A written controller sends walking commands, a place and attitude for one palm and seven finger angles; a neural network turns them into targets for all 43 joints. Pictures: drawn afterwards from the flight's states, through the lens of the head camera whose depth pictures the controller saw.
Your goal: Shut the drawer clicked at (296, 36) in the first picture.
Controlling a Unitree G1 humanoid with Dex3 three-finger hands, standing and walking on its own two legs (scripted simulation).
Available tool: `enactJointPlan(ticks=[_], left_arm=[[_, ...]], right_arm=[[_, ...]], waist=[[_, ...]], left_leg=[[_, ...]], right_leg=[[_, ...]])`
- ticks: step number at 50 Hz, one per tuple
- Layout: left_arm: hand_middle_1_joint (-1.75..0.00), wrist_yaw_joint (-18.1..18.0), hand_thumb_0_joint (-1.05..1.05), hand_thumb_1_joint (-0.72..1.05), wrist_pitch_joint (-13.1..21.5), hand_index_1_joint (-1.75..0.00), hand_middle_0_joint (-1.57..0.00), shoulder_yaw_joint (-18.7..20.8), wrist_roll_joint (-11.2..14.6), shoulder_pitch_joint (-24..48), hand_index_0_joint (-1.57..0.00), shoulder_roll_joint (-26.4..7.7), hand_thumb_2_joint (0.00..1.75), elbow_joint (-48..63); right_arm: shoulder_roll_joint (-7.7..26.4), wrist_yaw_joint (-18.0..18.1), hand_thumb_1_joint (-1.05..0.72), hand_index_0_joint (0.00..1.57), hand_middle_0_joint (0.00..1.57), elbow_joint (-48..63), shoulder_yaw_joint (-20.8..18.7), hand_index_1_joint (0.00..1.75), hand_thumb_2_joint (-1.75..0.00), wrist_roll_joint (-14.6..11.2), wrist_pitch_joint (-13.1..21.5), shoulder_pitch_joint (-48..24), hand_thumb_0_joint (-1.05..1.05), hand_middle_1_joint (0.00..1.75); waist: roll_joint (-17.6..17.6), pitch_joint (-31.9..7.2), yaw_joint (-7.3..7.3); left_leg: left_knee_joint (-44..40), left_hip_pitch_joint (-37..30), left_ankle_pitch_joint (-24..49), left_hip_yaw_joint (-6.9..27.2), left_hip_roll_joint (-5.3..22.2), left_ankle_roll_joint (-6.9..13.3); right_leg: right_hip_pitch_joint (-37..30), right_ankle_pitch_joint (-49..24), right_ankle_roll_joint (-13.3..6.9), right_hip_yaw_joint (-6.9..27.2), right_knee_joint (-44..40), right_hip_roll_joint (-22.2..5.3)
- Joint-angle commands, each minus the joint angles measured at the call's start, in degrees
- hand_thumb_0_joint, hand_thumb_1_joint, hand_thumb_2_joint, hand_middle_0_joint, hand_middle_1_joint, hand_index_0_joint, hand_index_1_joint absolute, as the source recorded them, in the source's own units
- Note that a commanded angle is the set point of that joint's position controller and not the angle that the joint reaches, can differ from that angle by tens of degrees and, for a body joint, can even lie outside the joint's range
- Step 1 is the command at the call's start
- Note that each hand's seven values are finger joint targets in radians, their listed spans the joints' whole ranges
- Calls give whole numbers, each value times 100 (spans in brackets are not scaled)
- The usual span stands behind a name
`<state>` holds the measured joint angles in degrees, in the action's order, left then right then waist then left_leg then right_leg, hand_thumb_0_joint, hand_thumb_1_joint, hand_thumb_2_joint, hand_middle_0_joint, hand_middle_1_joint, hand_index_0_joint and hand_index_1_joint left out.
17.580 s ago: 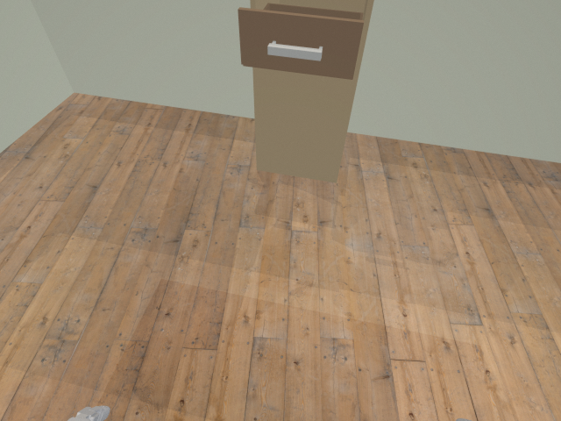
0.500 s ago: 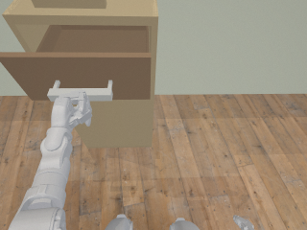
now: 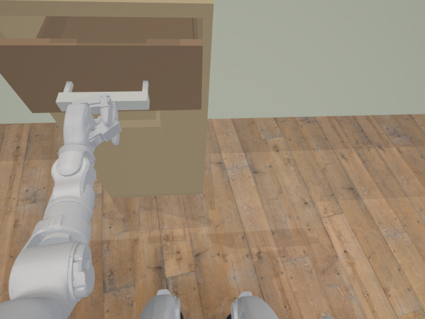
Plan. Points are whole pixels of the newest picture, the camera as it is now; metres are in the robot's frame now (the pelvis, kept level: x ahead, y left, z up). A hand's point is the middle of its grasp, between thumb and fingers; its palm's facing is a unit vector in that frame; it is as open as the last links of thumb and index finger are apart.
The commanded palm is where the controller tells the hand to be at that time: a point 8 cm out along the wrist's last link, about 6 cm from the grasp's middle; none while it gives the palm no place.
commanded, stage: push the drawer shut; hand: left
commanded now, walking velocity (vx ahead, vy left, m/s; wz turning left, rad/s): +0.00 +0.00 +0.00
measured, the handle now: (106, 93) +0.54 +0.20 +0.07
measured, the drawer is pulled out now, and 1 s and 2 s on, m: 0.08 0.00 0.00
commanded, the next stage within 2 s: pull the fist back off the drawer in 0.92 s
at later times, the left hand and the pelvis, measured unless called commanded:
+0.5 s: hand (122, 95) +0.53 +0.17 +0.07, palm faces +0.04 -1.00 -0.02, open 2.8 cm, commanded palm +0.52 +0.21 +0.07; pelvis +0.00 +0.00 -0.01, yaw -1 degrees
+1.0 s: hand (119, 91) +0.55 +0.18 +0.07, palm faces +0.05 -1.00 -0.03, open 2.6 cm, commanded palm +0.58 +0.20 +0.07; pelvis -0.01 +0.00 -0.02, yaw +0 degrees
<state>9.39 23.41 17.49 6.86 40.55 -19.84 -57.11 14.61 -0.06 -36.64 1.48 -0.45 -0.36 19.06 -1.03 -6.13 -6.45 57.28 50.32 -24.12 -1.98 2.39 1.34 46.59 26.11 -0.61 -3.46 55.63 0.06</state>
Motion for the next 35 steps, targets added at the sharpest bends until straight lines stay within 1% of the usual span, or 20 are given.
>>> enactJointPlan(ticks=[1,3,6,7,9,11,13,15,17,19,21,23,25,27,28,30,31,32,33,35], left_arm=[[-160,-139,0,90,353,-160,-140,409,-10,2960,-140,-1530,90,803],[-160,-112,0,90,352,-160,-140,223,-46,3209,-140,-1356,90,746],[-160,-128,0,90,301,-160,-140,491,-105,3246,-140,-1724,90,382],[-160,-107,0,90,287,-160,-140,352,-126,3429,-140,-1625,90,384],[-160,-111,0,90,291,-160,-140,439,-139,3509,-140,-1731,90,419],[-160,-114,0,90,258,-160,-140,586,-170,3475,-140,-1907,90,257],[-160,-101,0,90,225,-160,-140,380,-202,3681,-140,-1696,90,237],[-160,-124,0,90,173,-160,-140,603,-218,3795,-140,-2056,90,73],[-160,-95,0,90,152,-160,-140,712,-280,3847,-140,-2299,90,102],[-160,-54,0,90,133,-160,-140,600,-281,3928,-140,-2130,90,125],[-160,-83,0,90,129,-160,-140,760,-293,3954,-140,-2322,90,63],[-160,-81,0,90,103,-160,-140,625,-311,4000,-140,-2177,90,-4],[-160,-105,0,90,48,-160,-140,671,-347,4169,-140,-2325,90,-147],[-160,-145,0,90,65,-160,-140,638,-397,4451,-140,-2326,90,-32],[-160,-167,0,90,55,-160,-140,763,-420,4354,-140,-2467,90,-77],[-160,-167,0,90,34,-160,-140,721,-435,4439,-140,-2443,90,-83],[-160,-160,0,90,53,-160,-140,585,-445,4677,-140,-2316,90,-60],[-160,-192,0,90,51,-160,-140,662,-467,4859,-140,-2429,90,-71],[-160,-218,0,90,55,-160,-140,579,-490,4999,-140,-2371,90,-54],[-160,-259,0,90,33,-160,-140,499,-511,5049,-140,-2242,90,-159]], right_arm=[[995,81,-90,20,20,347,-359,30,-90,55,94,694,0,30],[951,63,-90,20,20,376,-334,30,-90,57,76,704,0,30],[1026,70,-90,20,20,337,-329,30,-90,86,33,847,0,30],[1016,61,-90,20,20,355,-312,30,-90,82,20,850,0,30],[1023,42,-90,20,20,363,-321,30,-90,102,-1,906,0,30],[1056,41,-90,20,20,353,-330,30,-90,124,-38,1008,0,30],[1019,18,-90,20,20,354,-320,30,-90,121,-69,1045,0,30],[1076,23,-90,20,20,317,-310,30,-90,134,-99,1131,0,30],[1084,39,-90,20,20,373,-285,30,-90,144,-136,1181,0,30],[1052,21,-90,20,20,358,-290,30,-90,161,-151,1235,0,30],[1090,17,-90,20,20,326,-298,30,-90,186,-188,1328,0,30],[1074,3,-90,20,20,314,-302,30,-90,184,-220,1360,0,30],[1109,5,-90,20,20,272,-292,30,-90,191,-235,1422,0,30],[1103,-8,-90,20,20,257,-293,30,-90,218,-244,1468,0,30],[1125,-5,-90,20,20,243,-309,30,-90,226,-257,1513,0,30],[1120,-12,-90,20,20,232,-306,30,-90,241,-273,1564,0,30],[1107,-11,-90,20,20,203,-299,30,-90,244,-276,1577,0,30],[1123,-5,-90,20,20,158,-303,30,-90,248,-284,1618,0,30],[1113,-12,-90,20,20,123,-307,30,-90,255,-282,1626,0,30],[1119,-28,-90,20,20,80,-302,30,-90,271,-265,1647,0,30]], waist=[[-245,-2171,-244],[-469,-2233,-292],[-261,-2262,-327],[-345,-2245,-398],[-526,-2450,-340],[-419,-2517,-367],[-488,-2533,-450],[-328,-2395,-485],[-491,-2572,-456],[-736,-2676,-455],[-625,-2670,-487],[-579,-2638,-548],[-493,-2497,-631],[-765,-2654,-657],[-732,-2719,-623],[-661,-2766,-690],[-737,-2721,-781],[-765,-2722,-799],[-930,-2709,-840],[-923,-2666,-884]], left_leg=[[-552,-1732,1188,454,-123,39],[-532,-1784,1211,453,-132,34],[-454,-1614,1223,487,-114,57],[-453,-1598,1186,476,-115,57],[-418,-1691,1255,487,-112,45],[-353,-1667,1437,495,-99,58],[-336,-1681,1432,484,-93,62],[-308,-1383,1278,448,-94,93],[-291,-1357,1427,430,-102,95],[-262,-1557,1611,444,-91,75],[-243,-1577,1754,477,-73,85],[-240,-1577,1755,468,-62,85],[-223,-1368,1589,464,-56,108],[-197,-1508,1709,481,-61,96],[-189,-1577,1797,501,-46,91],[-152,-1546,1906,486,-43,108],[-120,-1594,1920,523,-39,109],[-104,-1606,1895,540,-26,102],[-107,-1694,1880,564,-24,92],[-93,-1753,1789,608,-16,89]], right_leg=[[-276,-1166,-39,221,-720,211],[-196,-1166,-42,229,-708,214],[-160,-1162,-41,218,-661,240],[-91,-1130,-22,227,-674,231],[-98,-1140,-40,227,-642,238],[-122,-1301,-42,219,-604,258],[-41,-1288,-20,225,-632,266],[-150,-1237,-1,273,-677,272],[-273,-1418,-8,290,-622,269],[-163,-1503,-25,259,-599,280],[-152,-1601,-27,238,-586,301],[-103,-1603,-10,233,-623,303],[-76,-1492,4,253,-650,306],[3,-1539,-5,240,-613,299],[5,-1577,-13,228,-605,305],[-34,-1712,5,238,-616,305],[121,-1690,-1,226,-585,313],[198,-1609,4,218,-593,314],[301,-1542,-3,209,-603,311],[472,-1358,-19,178,-635,317]])
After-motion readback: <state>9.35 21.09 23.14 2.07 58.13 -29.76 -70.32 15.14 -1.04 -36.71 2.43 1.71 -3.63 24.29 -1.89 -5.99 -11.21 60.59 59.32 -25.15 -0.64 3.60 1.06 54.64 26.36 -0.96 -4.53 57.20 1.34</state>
